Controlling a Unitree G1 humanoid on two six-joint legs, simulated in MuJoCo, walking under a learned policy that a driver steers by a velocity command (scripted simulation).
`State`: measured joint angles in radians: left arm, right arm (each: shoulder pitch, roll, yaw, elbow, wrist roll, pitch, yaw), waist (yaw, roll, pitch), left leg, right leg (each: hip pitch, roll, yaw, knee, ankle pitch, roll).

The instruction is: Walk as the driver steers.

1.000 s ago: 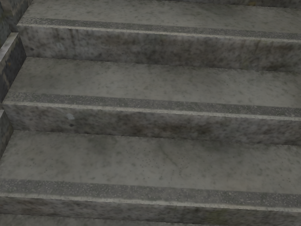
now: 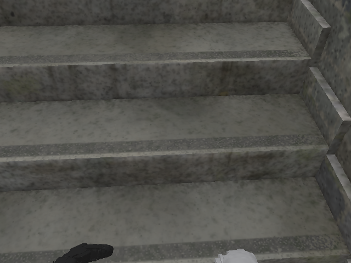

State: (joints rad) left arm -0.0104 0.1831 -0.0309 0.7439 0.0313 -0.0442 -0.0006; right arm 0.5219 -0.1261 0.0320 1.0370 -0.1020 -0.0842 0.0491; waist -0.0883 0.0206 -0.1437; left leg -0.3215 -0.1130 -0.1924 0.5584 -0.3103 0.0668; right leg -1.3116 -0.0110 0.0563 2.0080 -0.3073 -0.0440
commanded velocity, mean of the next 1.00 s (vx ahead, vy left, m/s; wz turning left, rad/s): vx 0.02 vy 0.00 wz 0.27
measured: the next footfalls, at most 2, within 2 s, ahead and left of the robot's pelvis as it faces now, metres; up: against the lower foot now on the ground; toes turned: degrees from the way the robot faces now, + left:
right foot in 0.18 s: +0.25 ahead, -0.16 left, +0.15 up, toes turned +12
left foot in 0.64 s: +0.22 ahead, +0.09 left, +0.15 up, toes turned +20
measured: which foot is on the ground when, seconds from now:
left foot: down 0.00-0.20, up 0.22-0.62, down 0.64-1.00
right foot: up 0.00-0.16, down 0.18-1.00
